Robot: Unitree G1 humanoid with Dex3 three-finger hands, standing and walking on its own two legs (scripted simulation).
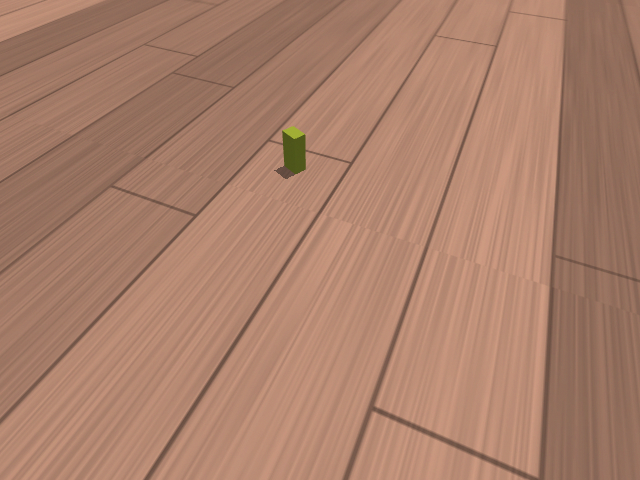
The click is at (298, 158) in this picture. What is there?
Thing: carton on end
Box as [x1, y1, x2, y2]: [282, 126, 305, 174]
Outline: 292,126 282,131 284,165 295,174 305,169 304,134
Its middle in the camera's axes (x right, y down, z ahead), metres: -0.12 -0.49 +1.97
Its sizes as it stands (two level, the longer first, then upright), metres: 0.096 0.068 0.208
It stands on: the floor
